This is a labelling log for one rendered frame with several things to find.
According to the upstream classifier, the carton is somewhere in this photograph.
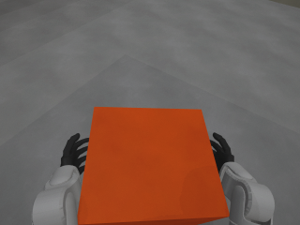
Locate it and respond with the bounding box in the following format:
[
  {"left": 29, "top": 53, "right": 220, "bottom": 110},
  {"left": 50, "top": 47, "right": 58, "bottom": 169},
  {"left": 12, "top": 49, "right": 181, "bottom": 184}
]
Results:
[{"left": 77, "top": 107, "right": 230, "bottom": 225}]

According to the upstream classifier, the right robot hand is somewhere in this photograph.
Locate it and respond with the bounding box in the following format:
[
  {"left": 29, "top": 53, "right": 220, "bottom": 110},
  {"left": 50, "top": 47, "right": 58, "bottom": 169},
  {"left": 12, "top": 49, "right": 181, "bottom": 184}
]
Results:
[{"left": 209, "top": 132, "right": 234, "bottom": 173}]

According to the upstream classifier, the left robot hand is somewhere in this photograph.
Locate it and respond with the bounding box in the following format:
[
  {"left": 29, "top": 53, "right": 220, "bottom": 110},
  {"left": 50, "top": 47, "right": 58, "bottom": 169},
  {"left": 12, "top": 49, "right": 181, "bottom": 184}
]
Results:
[{"left": 60, "top": 133, "right": 89, "bottom": 174}]

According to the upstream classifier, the right robot forearm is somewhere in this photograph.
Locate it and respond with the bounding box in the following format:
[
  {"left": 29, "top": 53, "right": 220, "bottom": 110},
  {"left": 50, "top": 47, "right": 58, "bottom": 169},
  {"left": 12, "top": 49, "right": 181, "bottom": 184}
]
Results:
[{"left": 218, "top": 161, "right": 275, "bottom": 225}]

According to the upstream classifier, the left robot forearm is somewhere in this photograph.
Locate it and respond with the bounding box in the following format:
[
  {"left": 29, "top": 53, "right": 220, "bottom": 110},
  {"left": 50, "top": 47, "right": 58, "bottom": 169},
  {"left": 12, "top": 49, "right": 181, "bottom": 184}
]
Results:
[{"left": 31, "top": 165, "right": 82, "bottom": 225}]

